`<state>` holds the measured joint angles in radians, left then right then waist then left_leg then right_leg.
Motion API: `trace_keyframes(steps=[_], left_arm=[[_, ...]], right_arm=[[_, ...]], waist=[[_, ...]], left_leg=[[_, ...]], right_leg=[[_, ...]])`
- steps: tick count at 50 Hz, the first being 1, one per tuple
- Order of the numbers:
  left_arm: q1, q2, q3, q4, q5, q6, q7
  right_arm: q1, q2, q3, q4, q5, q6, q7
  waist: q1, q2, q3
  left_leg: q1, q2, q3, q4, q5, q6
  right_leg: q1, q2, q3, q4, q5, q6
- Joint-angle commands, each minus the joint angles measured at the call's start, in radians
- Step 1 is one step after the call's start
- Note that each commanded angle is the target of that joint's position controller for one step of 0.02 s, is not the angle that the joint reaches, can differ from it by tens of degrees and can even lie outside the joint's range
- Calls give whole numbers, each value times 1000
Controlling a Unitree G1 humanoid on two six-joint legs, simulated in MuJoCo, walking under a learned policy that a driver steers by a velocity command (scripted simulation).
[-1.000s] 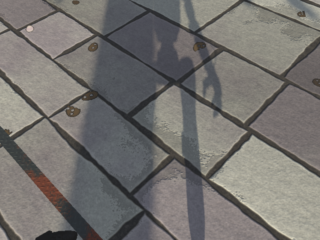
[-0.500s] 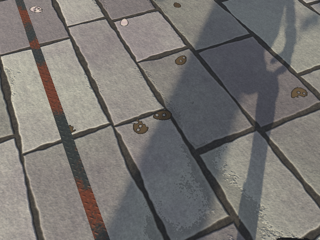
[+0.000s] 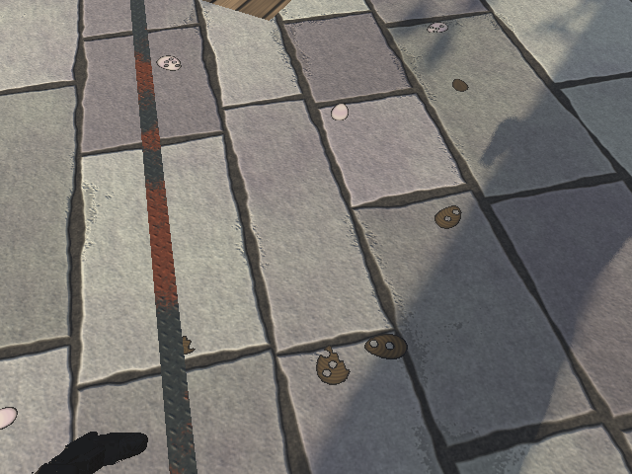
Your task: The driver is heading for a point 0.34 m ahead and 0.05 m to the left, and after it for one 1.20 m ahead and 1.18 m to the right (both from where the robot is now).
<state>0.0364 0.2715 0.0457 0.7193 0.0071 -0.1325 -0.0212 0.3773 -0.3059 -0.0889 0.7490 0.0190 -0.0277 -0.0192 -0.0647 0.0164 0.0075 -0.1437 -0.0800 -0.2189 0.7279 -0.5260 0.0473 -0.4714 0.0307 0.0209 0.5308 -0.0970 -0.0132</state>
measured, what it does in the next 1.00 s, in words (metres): walks ahead: left foot, then right foot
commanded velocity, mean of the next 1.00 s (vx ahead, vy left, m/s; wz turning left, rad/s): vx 0.22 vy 0.00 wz -0.06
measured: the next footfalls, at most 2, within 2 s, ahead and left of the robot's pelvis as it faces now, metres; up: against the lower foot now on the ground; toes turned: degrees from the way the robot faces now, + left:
left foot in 0.44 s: +0.36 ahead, +0.17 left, +0.00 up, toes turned +9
right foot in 0.84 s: +0.32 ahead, -0.09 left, +0.00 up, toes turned -8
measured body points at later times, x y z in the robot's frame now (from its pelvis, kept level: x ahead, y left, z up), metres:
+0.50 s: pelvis +0.23 +0.04 +0.00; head +0.27 +0.05 +0.45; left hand +0.20 +0.32 -0.13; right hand +0.50 -0.15 -0.06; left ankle +0.32 +0.16 -0.72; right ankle +0.12 -0.13 -0.68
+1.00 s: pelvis +0.28 +0.00 +0.02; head +0.31 -0.04 +0.47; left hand +0.43 +0.28 -0.07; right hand +0.40 -0.30 -0.10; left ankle +0.30 +0.16 -0.64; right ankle +0.28 -0.08 -0.72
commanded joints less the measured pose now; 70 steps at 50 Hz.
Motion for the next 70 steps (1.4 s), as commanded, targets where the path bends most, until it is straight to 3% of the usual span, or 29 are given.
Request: trace_keyframes(steps=[1, 3, 6, 15, 18, 21, 22, 23, 24, 25, 27, 29, 32, 41, 42, 43, 44, 45, 47, 48, 50, 55, 61, 65, 66, 67, 68, 69, 70], left_arm=[[288, 188, 65, -1, -8, 6, 0], [197, 122, 42, -14, -1, 19, 7], [166, 92, 34, 10, 6, 16, 13], [206, 155, 44, 84, -15, 33, 18], [265, 190, 48, 119, -37, 52, 14], [235, 195, 47, 127, -49, 63, 19], [255, 153, 32, 120, -31, 56, 18], [320, 61, -2, 99, 3, 47, 11], [418, 58, -11, 128, -12, 54, 7], [381, 165, 21, 128, -46, 71, 7], [276, 145, 29, 110, -42, 113, 28], [314, 113, 31, 116, -28, 163, 52], [307, 94, 37, 86, -17, 185, 63], [245, 116, 52, 12, -9, 192, 13], [271, 140, 63, 20, -1, 191, 16], [279, 237, 87, 4, 1, 186, 32], [256, 325, 97, -34, 19, 174, 35], [260, 285, 88, -39, 38, 149, 26], [165, 233, 77, -54, 6, 123, 30], [128, 200, 66, -63, -13, 125, 37], [133, 176, 55, -72, -12, 131, 49], [173, 201, 68, -82, -18, 144, 68], [140, 218, 77, -109, -16, 163, 57], [88, 209, 75, -129, -33, 176, 56], [83, 195, 71, -136, -37, 179, 60], [117, 149, 58, -140, -28, 180, 60], [164, 126, 56, -161, -31, 171, 55], [169, 218, 81, -147, -13, 160, 53], [181, 257, 100, -126, -22, 162, 49]], right_arm=[[95, -104, 0, -89, 31, -24, -2], [-64, -134, -13, -111, 8, -12, -2], [-79, -79, -11, -129, 11, -2, 12], [-258, 19, 29, -192, -16, -20, 37], [-320, -2, 24, -209, -16, -35, 52], [-173, -80, -9, -160, -34, -43, 43], [-92, -148, -28, -140, -50, -43, 29], [-20, -205, -30, -148, -92, -31, 12], [-32, -164, -11, -167, -79, -15, 11], [-64, -150, -14, -166, -49, 1, 18], [-188, -80, 7, -151, -22, 3, 18], [-288, -75, 6, -140, -39, 2, 16], [-331, -81, -1, -123, -51, -9, 4], [-336, -128, -22, -48, 1, 27, -18], [-298, -98, -17, -27, 5, 33, -17], [-248, -49, -7, -19, -18, 41, -13], [-324, -50, -5, -77, -36, 40, -22], [-385, -84, -15, -84, -35, 40, -27], [-334, -95, -28, -49, -23, 45, -36], [-323, -108, -34, -37, -31, 47, -42], [-310, -93, -34, -31, -29, 40, -39], [-347, -52, -17, -37, -17, 27, -30], [-333, -74, -16, -30, -7, 11, -7], [-255, -85, -21, -11, -4, -9, 12], [-220, -103, -28, 2, -8, -11, 14], [-198, -165, -42, 0, -25, -6, 9], [-229, -239, -54, -4, -47, 7, 4], [-250, -181, -41, -27, -59, 3, 2], [-298, -128, -24, -46, -52, 2, -3]], waist=[[121, -249, -243], [125, -83, -73], [85, -128, -14], [109, -72, 29], [123, -95, 9], [16, -105, -81], [-10, -59, -162], [-6, 145, -320], [12, 236, -491], [-5, 171, -456], [42, 84, -214], [105, 120, -119], [120, 130, -98], [124, 92, -100], [123, 31, -76], [91, -225, -36], [101, -377, 3], [137, -254, -43], [75, -147, -54], [64, -146, -60], [54, -143, -103], [85, -143, -116], [94, -178, -96], [47, -177, -112], [34, -157, -117], [54, -19, -142], [113, 255, -95], [85, 209, -89], [102, 137, -74]], left_leg=[[-650, 59, 15, 591, -29, -21], [-619, 127, 72, 573, 140, -29], [-534, 186, 92, 470, 221, -30], [-430, 146, 206, -13, 513, -47], [-367, 108, 227, -141, 531, -31], [-113, 66, 234, -312, 638, 24], [92, 154, 178, -283, 975, 58], [451, 444, -86, -163, 1448, 197], [498, 571, -220, -158, 1546, 305], [401, 520, -150, -222, 1275, 304], [153, 412, -14, -333, 859, 219], [-114, 360, 98, -437, 661, 188], [-197, 368, 174, -485, 549, 198], [-121, 396, 267, -360, 391, 106], [-161, 346, 310, -257, 305, 45], [-312, 225, 421, 17, 126, -59], [-544, 71, 343, 242, -144, -118], [-555, 78, 204, 389, -137, -102], [-563, 108, 154, 411, 42, -81], [-556, 112, 148, 399, 94, -86], [-501, 90, 151, 416, 158, -100], [-475, 69, 133, 172, 206, -130], [-309, 39, 127, -26, 166, -127], [-156, 32, 142, -292, 282, -93], [-56, 70, 134, -386, 399, -73], [72, 243, -7, -412, 474, -9], [106, 428, -241, -428, 691, 152], [49, 512, -286, -430, 721, 247], [22, 455, -184, -417, 690, 222]], right_leg=[[758, -443, 770, -249, -515, -218], [518, -357, 450, -262, -293, -154], [368, -282, 232, -327, -87, -148], [332, -227, -74, -334, 428, -162], [413, -246, -35, -267, 489, -149], [425, -213, -15, -65, 551, -87], [322, -151, -43, 84, 384, -37], [11, -52, -69, 417, -211, 38], [-42, -17, 79, 627, -671, 60], [-91, -52, 94, 716, -643, 69], [-164, -110, 39, 669, -521, 85], [-14, -109, 4, 620, -411, 117], [42, -113, -16, 538, -318, 110], [222, -79, -97, 91, -153, -9], [271, -65, -65, -10, -90, -44], [329, -241, 213, -168, 157, -122], [328, -419, 512, -234, 261, -309], [309, -401, 493, -250, 202, -338], [322, -303, 352, -220, 121, -228], [321, -285, 321, -209, 142, -199], [325, -253, 287, -192, 239, -196], [402, -229, 314, -171, 190, -199], [316, -211, 420, -156, 154, -216], [313, -165, 471, -91, 210, -173], [259, -128, 451, -58, 122, -132], [136, -52, 364, 88, -117, -77], [-87, 124, 162, 261, -500, -14], [-120, 54, 150, 506, -554, 35], [-114, 29, 151, 600, -484, 50]])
